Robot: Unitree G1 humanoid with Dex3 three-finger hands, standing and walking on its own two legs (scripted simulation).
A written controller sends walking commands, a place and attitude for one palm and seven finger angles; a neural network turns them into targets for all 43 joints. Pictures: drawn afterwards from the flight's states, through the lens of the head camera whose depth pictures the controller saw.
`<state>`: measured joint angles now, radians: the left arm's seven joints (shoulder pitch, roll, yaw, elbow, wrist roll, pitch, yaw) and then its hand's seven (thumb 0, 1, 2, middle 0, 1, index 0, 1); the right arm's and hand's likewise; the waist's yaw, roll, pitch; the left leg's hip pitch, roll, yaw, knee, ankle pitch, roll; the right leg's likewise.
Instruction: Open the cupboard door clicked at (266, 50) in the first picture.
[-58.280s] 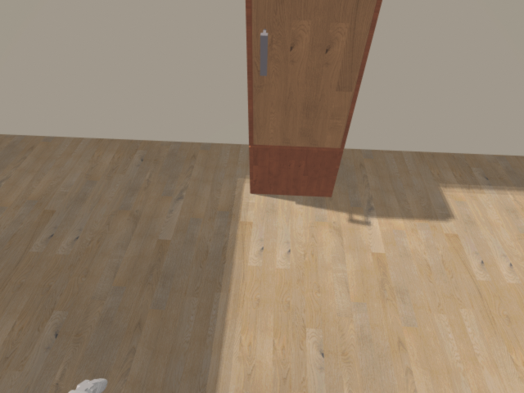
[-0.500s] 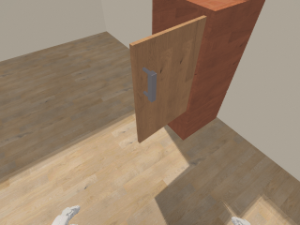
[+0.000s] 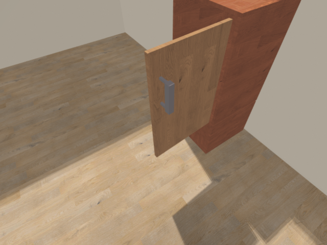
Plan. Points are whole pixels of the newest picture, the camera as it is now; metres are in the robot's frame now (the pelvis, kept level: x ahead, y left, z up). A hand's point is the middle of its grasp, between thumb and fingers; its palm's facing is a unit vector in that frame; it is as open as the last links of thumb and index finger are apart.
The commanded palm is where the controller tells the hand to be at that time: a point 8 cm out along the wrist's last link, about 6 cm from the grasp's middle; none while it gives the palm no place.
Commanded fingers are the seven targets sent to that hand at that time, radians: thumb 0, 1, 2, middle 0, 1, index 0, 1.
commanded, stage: let the arm hang, fingers relaxed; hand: left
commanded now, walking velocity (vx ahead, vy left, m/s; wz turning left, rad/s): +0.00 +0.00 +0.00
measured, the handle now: (165, 95) +0.60 +0.04 +0.00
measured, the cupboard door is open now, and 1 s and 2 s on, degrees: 94 94 94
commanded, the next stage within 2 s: look to check the result in 0.36 s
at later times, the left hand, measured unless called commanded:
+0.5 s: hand out of the picture +0.08 +0.20 -0.16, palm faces -0.02 -0.97 -0.26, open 7.4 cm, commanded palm none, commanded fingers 0.00 0.90 0.90 -0.20 -0.30 -0.20 -0.30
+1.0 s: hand out of the picture +0.09 +0.21 -0.16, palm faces -0.02 -0.96 -0.28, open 7.4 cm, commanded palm none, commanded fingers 0.00 0.90 0.90 -0.20 -0.30 -0.20 -0.30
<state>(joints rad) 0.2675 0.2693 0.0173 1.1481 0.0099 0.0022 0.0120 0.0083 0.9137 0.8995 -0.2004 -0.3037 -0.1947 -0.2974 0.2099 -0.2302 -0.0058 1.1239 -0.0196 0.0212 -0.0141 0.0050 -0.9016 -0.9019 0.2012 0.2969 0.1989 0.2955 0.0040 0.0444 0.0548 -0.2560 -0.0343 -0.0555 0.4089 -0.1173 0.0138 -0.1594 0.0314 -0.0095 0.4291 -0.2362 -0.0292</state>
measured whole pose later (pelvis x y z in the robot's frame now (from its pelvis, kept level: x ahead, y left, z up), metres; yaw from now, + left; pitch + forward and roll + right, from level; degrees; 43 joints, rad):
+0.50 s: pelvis +0.03 +0.00 +0.00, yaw -1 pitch -2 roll +0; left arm 0.15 0.23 0.01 1.12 0.01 -0.02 0.01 0.00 0.91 0.90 -0.20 -0.30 -0.20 -0.30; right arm 0.15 -0.25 0.00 1.14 -0.02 0.00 -0.02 0.00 -0.90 -0.90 0.20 0.30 0.20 0.30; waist -0.01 0.01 0.07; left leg -0.20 -0.03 -0.04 0.35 -0.13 0.01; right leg -0.10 0.03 0.00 0.36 -0.24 -0.03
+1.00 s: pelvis +0.04 +0.00 +0.01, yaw -1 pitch -1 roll +0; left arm 0.17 0.26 0.01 1.14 0.01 -0.02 0.01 0.01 0.91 0.90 -0.20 -0.30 -0.20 -0.30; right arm 0.11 -0.26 0.00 1.14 -0.02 0.00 -0.02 0.00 -0.90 -0.90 0.20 0.30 0.20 0.30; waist 0.00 0.00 0.07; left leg -0.17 -0.03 -0.04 0.33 -0.15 0.01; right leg -0.07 0.03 0.01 0.33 -0.24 -0.03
